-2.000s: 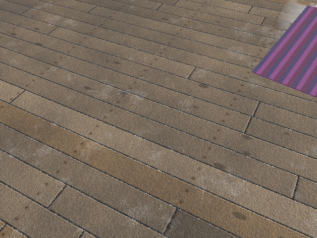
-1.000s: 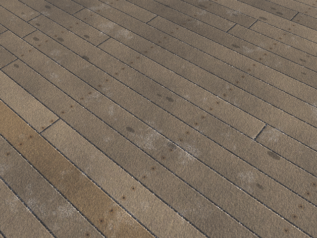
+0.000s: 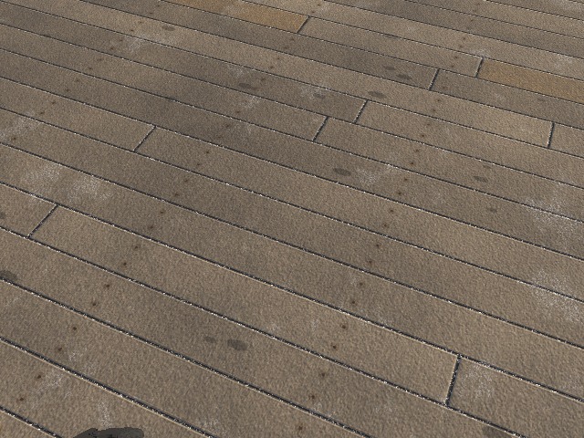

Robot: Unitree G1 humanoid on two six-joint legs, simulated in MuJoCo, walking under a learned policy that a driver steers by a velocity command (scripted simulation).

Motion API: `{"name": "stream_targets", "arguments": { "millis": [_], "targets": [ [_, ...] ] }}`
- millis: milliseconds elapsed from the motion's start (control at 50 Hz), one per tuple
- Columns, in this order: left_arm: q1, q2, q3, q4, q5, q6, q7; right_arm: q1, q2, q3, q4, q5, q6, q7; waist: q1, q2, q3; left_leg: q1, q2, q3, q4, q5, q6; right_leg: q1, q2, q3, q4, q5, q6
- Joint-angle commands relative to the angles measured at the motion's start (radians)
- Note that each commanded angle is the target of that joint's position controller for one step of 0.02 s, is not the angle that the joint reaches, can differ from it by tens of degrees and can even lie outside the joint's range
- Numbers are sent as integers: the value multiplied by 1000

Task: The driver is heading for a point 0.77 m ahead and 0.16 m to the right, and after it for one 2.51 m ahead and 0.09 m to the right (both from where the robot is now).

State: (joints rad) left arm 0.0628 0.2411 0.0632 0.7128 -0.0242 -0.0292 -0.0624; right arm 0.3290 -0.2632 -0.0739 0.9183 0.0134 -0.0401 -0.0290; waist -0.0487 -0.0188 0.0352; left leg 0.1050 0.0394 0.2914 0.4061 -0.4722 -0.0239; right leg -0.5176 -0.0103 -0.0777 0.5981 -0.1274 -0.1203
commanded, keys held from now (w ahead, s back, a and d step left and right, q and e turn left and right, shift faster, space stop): w+e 0.52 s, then w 0.48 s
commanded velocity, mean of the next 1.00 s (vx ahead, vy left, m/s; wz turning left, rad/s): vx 0.50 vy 0.00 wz -0.42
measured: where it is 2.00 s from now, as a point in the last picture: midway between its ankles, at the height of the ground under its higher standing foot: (374, 217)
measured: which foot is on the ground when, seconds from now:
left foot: down 0.00-0.02, up 0.04-0.46, down 0.48-1.00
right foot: down 0.00-0.48, up 0.50-0.96, down 0.98-1.00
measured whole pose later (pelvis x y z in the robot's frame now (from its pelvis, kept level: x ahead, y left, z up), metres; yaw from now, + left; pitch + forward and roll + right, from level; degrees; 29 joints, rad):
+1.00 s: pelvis +0.52 -0.11 +0.01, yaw -25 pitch +2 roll +1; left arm 0.04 0.25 0.04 0.61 -0.01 -0.07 -0.03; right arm 0.39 -0.30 -0.06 0.92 0.02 -0.06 0.01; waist -0.09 0.00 0.02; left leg -0.05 0.05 0.05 0.54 -0.43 -0.02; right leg -0.47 -0.01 -0.03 0.53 -0.11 -0.06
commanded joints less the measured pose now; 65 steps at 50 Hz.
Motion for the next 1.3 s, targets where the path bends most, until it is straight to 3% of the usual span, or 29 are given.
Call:
{"name": "stream_targets", "arguments": {
  "millis": [20,40,60,80,100,140,220,300,360,420,460,480,500,520,540,560,600,760,880,920,960,980,1000,1020,1040,1060,1100,1180,1300],
  "targets": [
    [376,285,107,24,-1,6,37,-43,-140,-21,-92,-24,-15,-7,204,-84,-238,-403,122,-53,708,605,44,662,-103,264,-66,52,-133],
    [325,334,105,-8,0,-11,33,14,-40,15,-147,-23,-54,12,103,-248,-363,-791,-103,-241,1017,-118,-1,930,-325,868,-231,-120,-350],
    [349,240,79,-11,7,-19,30,-114,-130,-4,-163,14,-95,30,178,-102,-357,-901,-46,-399,1048,-75,26,925,-313,841,-307,-136,-299],
    [307,198,67,-10,9,-29,31,-175,-142,-6,-189,37,-112,37,163,-65,-229,-935,-3,-388,988,14,50,807,-280,687,-309,-77,-255],
    [235,173,59,-20,4,-36,30,-174,-130,-5,-178,20,-116,30,105,35,-145,-882,43,-384,887,84,50,647,-232,571,-314,24,-216],
    [155,132,42,-48,15,-39,40,-147,-144,-19,-167,-11,-94,26,44,14,-92,-755,83,-382,768,147,25,450,-175,458,-349,159,-189],
    [182,184,54,-49,10,-42,64,-200,-97,-8,-202,-30,-61,20,36,-1,-51,-725,66,-341,551,262,-41,301,-126,360,-384,268,-182],
    [236,197,60,-38,3,-28,76,-348,-63,11,-243,-22,-66,31,100,-52,-35,-627,-4,-324,232,530,-50,236,-57,304,-356,136,-111],
    [281,194,61,-22,-4,-22,76,-398,-93,4,-269,-5,-74,42,121,-72,-36,-592,-25,-352,141,554,-38,280,-90,378,-311,41,-95],
    [282,187,61,-24,-2,-15,83,-368,-138,-13,-271,-2,-89,52,92,-101,-44,-549,-27,-376,90,447,-1,362,-128,474,-217,10,-74],
    [259,155,51,-37,4,-12,83,-225,-167,-33,-235,-10,-100,47,13,-111,-100,-351,-28,-353,39,413,45,343,-77,466,-83,79,-34],
    [257,97,28,-54,15,-15,78,-84,-215,-48,-220,-29,-105,40,-49,-31,-222,-111,111,-479,55,364,105,242,-17,394,168,5,4],
    [399,30,9,-80,-7,-25,79,27,-303,-68,-193,-45,-93,38,-1,283,-362,234,352,-927,-25,175,271,-102,130,255,516,-403,81],
    [417,121,18,-66,-23,-27,81,29,-236,-56,-188,-18,-87,45,-9,308,-345,242,400,-1127,-99,-89,297,-266,59,265,686,-461,95],
    [322,187,35,-64,-18,-23,82,-18,-158,-35,-203,-12,-82,43,-38,192,-211,124,346,-983,-123,-116,251,-301,20,265,733,-365,101],
    [254,185,36,-74,-3,-19,83,-63,-131,-23,-204,-20,-73,43,-30,118,-132,-3,297,-833,-125,2,217,-273,-12,228,719,-289,103],
    [207,151,36,-91,8,-21,76,-109,-93,-6,-189,-33,-67,44,12,115,-46,-183,217,-659,-167,202,203,-198,-56,223,625,-212,98],
    [78,66,-1,-128,14,-29,54,-67,-163,-21,-127,-3,-69,40,9,94,-22,-232,184,-423,-264,458,236,-138,-94,132,204,24,116],
    [-77,80,-4,-171,0,-41,31,31,-198,-23,-73,15,-42,41,-39,105,14,-159,209,-378,-224,480,205,-60,-51,82,-14,74,99],
    [-67,99,3,-175,2,-44,26,31,-214,-27,-61,20,-31,38,-14,117,11,-122,230,-377,-177,560,189,-8,-33,69,-62,21,70],
    [114,154,36,-118,15,-44,33,16,-207,-21,-56,24,-23,33,92,96,-98,-155,173,-306,44,827,148,282,19,25,-134,38,23],
    [284,210,59,-78,21,-41,44,8,-168,-4,-71,8,-27,30,167,53,-217,-302,127,-262,280,733,108,551,-70,124,-101,56,-23],
    [385,325,81,-66,34,-34,52,74,-69,32,-112,-14,-46,35,156,-193,-346,-702,-23,-216,682,279,32,904,-336,564,-148,-44,-174],
    [410,262,64,-59,21,-33,49,61,-105,26,-99,-4,-67,39,170,-214,-409,-839,-47,-359,838,-101,36,918,-389,799,-271,-147,-219],
    [342,211,44,-61,20,-36,47,-7,-171,5,-119,27,-74,46,159,-148,-259,-923,10,-377,896,-48,49,801,-363,658,-285,-175,-174],
    [277,175,32,-67,20,-38,47,-58,-167,7,-127,32,-72,46,133,-101,-173,-907,52,-357,863,41,55,666,-318,520,-307,-138,-141],
    [180,120,16,-65,29,-51,41,-61,-146,0,-118,12,-49,42,67,-85,-73,-810,105,-367,760,161,43,451,-249,359,-386,-40,-102],
    [162,132,27,-24,42,-85,46,-56,-94,4,-115,14,-8,33,29,-60,-27,-782,95,-402,688,299,10,345,-235,188,-470,112,-99],
    [203,166,35,27,36,-84,69,-217,-62,14,-168,3,-15,58,80,-28,21,-782,63,-351,364,584,17,398,-214,-1,-494,184,-50]
  ]
}}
